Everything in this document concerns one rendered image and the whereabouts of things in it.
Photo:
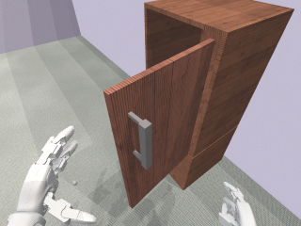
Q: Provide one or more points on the handle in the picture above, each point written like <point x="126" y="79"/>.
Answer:
<point x="145" y="140"/>

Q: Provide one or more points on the left robot hand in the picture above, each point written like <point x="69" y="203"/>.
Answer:
<point x="35" y="195"/>

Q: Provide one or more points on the cupboard door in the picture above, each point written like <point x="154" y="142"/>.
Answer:
<point x="168" y="95"/>

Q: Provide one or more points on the robot left forearm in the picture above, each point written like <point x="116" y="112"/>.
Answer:
<point x="26" y="218"/>

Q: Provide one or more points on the right robot hand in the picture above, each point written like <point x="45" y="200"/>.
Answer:
<point x="240" y="211"/>

